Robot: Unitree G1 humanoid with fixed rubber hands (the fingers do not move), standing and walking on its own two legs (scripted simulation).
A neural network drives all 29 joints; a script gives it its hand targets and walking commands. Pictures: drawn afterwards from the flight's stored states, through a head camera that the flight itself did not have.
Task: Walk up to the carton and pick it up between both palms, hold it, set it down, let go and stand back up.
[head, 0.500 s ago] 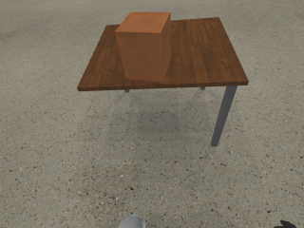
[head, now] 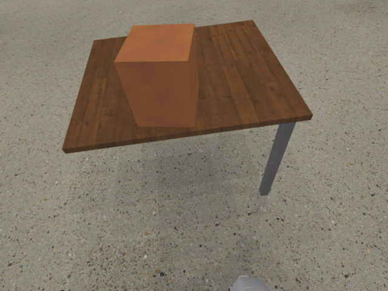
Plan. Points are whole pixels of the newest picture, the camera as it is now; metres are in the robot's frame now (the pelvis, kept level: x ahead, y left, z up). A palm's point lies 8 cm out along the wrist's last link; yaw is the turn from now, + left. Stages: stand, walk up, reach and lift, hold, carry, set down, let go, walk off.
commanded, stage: walk up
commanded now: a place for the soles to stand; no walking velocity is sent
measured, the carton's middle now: (164, 77) +0.74 +0.07 +0.01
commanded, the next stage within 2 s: none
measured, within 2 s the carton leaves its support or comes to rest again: neither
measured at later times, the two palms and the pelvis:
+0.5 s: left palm (21, 283) +0.19 +0.41 -0.11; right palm (321, 236) +0.22 -0.27 -0.08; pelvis +0.14 +0.07 -0.01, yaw +0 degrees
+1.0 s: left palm (55, 215) +0.34 +0.37 -0.09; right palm (301, 225) +0.27 -0.25 -0.13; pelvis +0.20 +0.06 -0.02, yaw +0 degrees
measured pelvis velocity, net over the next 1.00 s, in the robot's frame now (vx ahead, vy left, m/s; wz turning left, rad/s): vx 0.20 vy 0.06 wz -0.01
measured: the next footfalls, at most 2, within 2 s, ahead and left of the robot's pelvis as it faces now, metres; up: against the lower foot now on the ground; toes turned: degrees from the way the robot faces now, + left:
left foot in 0.38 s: +0.26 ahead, +0.20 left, +0.00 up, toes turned +10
right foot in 0.78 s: +0.33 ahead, -0.05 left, +0.00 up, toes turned +6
